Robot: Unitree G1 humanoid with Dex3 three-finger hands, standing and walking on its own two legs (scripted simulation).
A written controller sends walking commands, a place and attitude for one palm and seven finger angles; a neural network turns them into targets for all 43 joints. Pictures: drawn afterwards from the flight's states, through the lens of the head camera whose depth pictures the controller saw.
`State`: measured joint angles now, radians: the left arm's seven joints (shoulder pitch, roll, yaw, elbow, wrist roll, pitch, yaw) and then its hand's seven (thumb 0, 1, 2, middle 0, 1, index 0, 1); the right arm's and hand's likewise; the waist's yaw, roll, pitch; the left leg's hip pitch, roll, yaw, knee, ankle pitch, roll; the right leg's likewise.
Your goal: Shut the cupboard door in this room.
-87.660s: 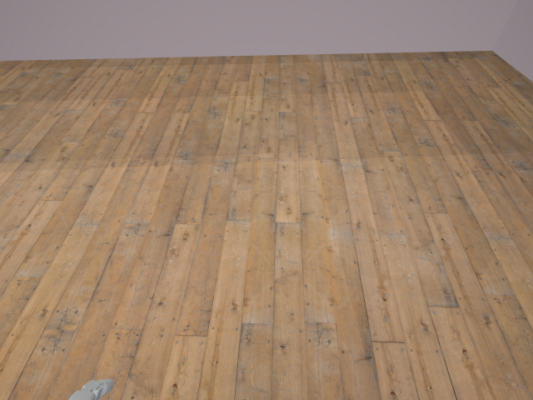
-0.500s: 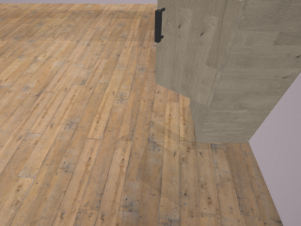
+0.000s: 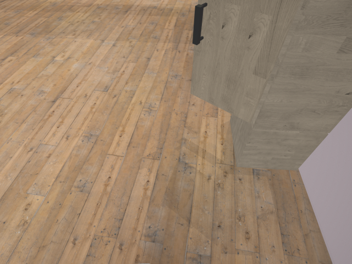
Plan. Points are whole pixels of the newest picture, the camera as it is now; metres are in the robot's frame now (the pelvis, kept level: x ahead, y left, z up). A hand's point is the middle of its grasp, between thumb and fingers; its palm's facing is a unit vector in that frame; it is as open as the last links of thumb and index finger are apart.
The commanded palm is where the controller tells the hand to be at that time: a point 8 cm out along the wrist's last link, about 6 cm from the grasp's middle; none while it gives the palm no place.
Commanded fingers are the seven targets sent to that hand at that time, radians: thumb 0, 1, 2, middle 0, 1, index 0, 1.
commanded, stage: walk to a spot facing it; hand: left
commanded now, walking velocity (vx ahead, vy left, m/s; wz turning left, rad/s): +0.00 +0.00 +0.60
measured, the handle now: (200, 24) +1.02 -0.07 +0.08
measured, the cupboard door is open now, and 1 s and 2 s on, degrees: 55 55 55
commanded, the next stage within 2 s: turn to face it in 1.28 s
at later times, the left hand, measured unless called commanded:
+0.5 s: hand out of the picture +0.07 +0.25 -0.14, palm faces +0.26 -0.93 -0.26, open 7.3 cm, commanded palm none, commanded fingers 0.00 0.90 0.90 -0.20 -0.30 -0.20 -0.30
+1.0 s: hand out of the picture -0.06 +0.15 -0.16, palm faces +0.66 -0.72 -0.22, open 7.4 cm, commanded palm none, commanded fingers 0.00 0.90 0.90 -0.20 -0.30 -0.20 -0.30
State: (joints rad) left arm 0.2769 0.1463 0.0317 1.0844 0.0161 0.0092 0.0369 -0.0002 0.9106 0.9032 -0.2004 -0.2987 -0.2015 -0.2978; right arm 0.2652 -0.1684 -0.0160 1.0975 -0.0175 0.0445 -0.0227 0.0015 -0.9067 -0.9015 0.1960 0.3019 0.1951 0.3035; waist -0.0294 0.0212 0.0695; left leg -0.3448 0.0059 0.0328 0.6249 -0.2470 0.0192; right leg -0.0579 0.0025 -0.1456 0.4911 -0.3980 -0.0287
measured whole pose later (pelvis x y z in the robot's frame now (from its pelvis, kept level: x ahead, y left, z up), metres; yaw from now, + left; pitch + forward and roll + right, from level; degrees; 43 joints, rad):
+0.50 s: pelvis +0.01 +0.01 +0.01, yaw +18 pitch +3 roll -2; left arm 0.12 0.24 0.07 0.88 0.03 0.03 -0.01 0.00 0.91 0.90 -0.20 -0.30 -0.20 -0.30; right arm 0.23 -0.24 -0.06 0.93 -0.04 0.04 0.00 0.00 -0.90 -0.90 0.20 0.30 0.20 0.30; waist -0.05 0.04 0.05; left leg -0.38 -0.07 -0.11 0.44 -0.12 0.06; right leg -0.38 -0.01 0.00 0.77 -0.43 0.04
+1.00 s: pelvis +0.13 +0.08 -0.01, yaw +40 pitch +2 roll +1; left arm 0.48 0.17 0.03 1.02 0.02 -0.05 0.00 0.00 0.91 0.90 -0.20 -0.30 -0.20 -0.30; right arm 0.04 -0.25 -0.03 0.86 -0.04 0.02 0.06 0.01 -0.91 -0.90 0.19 0.30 0.19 0.30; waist 0.03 -0.01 0.15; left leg -0.46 -0.03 0.17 0.64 -0.27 0.09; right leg 0.02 -0.17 -0.33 0.60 -0.52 0.06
